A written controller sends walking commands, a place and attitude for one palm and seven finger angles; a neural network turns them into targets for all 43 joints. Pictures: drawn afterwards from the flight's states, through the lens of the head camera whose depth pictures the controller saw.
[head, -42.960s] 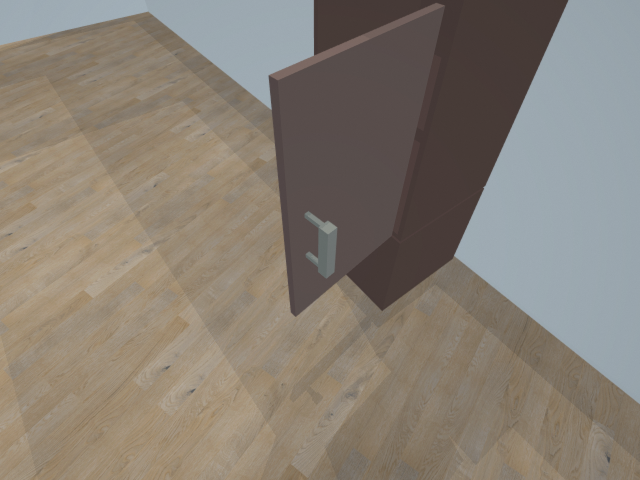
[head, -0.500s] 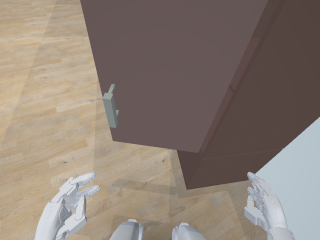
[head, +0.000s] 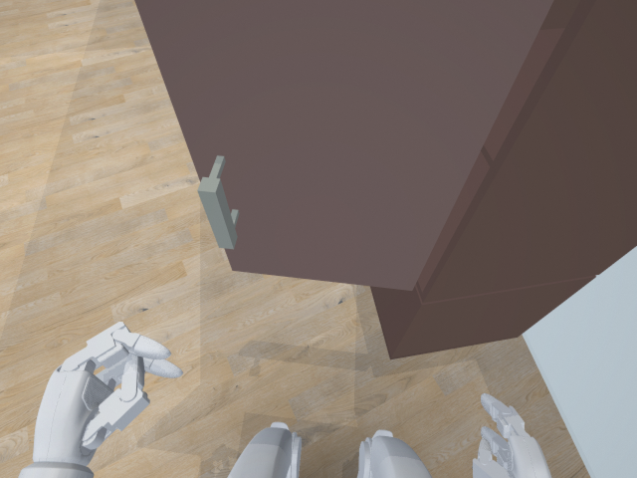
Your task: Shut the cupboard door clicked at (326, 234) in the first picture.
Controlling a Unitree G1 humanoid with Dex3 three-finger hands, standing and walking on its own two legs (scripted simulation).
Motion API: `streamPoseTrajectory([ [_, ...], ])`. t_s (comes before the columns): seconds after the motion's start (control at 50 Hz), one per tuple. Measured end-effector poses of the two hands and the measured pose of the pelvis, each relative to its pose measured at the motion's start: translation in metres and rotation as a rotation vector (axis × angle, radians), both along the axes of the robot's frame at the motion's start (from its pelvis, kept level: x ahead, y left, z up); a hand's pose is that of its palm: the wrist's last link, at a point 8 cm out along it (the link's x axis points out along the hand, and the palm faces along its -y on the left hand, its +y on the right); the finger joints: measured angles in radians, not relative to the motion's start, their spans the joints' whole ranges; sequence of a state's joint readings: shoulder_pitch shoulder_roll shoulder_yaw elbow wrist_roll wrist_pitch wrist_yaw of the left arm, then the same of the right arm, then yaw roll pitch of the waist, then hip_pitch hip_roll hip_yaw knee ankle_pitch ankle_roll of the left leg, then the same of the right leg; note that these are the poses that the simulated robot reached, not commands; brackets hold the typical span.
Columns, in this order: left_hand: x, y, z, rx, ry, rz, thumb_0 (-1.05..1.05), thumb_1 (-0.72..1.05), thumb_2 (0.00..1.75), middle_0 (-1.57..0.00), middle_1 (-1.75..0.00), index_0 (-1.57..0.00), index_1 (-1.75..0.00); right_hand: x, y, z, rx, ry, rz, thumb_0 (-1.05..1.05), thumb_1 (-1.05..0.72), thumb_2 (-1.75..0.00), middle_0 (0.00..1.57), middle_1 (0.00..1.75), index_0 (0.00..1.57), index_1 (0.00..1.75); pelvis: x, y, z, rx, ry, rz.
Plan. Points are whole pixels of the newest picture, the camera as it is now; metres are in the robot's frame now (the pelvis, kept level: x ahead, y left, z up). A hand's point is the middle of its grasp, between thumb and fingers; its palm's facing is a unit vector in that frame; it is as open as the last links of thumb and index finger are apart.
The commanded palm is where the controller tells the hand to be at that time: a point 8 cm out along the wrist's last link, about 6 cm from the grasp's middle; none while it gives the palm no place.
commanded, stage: raise the hand and make a fist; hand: left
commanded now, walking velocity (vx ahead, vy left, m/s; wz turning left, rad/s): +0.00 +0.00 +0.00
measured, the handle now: (223, 204) +0.47 +0.18 +0.03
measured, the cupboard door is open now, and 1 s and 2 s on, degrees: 73 73 73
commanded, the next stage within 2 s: bring the fist close to the handle in 1.00 s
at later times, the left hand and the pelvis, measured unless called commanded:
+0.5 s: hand (145, 401) +0.20 +0.21 +0.02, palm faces -0.08 -1.00 -0.01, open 3.1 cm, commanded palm +0.19 +0.27 +0.04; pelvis -0.01 +0.03 +0.00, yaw +0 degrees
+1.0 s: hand (135, 373) +0.22 +0.22 +0.04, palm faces -0.02 -1.00 -0.05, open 3.1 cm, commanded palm +0.20 +0.27 +0.04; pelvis +0.00 +0.03 +0.00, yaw +0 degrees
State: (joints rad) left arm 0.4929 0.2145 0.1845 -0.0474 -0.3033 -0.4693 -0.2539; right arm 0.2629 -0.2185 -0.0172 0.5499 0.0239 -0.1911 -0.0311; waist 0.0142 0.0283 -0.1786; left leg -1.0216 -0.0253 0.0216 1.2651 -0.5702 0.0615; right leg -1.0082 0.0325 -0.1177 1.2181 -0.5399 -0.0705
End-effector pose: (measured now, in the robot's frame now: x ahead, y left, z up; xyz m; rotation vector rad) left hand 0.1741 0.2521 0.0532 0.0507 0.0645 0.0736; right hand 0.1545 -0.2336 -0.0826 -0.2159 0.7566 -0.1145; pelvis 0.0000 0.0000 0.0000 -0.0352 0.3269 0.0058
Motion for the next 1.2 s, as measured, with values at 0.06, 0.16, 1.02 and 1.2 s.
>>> streamPoseTrajectory([
  [0.06,-0.001,-0.003,-0.009,-0.009,-0.030,-0.062,0.01,0.91,0.90,-0.92,-1.09,-0.92,-1.09,0.003,-0.005,-0.002,-0.041,-0.012,0.014,0.02,-0.90,-0.90,0.21,0.30,0.21,0.30,-0.004,0.006,-0.007,-0.011,0.008,0.007],
  [0.16,0.006,-0.015,-0.031,-0.051,0.025,-0.185,0.01,0.90,0.90,-1.02,-1.19,-1.01,-1.19,0.014,-0.003,0.005,-0.072,-0.066,0.012,0.02,-0.90,-0.90,0.20,0.30,0.20,0.30,-0.010,0.013,-0.014,-0.021,0.013,0.001],
  [1.02,0.028,0.019,-0.013,-0.009,-0.015,-0.101,0.01,0.90,0.90,-1.30,-1.50,-1.30,-1.50,0.020,0.026,0.013,-0.027,-0.040,0.053,0.02,-0.90,-0.90,0.21,0.30,0.21,0.30,-0.002,0.026,-0.004,-0.037,0.018,0.008],
  [1.2,0.028,0.005,-0.014,-0.028,-0.015,-0.121,0.02,0.90,0.90,-1.30,-1.50,-1.30,-1.50,0.026,0.024,0.014,-0.034,-0.057,0.066,0.02,-0.90,-0.90,0.21,0.30,0.21,0.30,-0.001,0.019,-0.004,-0.035,0.019,0.012],
])
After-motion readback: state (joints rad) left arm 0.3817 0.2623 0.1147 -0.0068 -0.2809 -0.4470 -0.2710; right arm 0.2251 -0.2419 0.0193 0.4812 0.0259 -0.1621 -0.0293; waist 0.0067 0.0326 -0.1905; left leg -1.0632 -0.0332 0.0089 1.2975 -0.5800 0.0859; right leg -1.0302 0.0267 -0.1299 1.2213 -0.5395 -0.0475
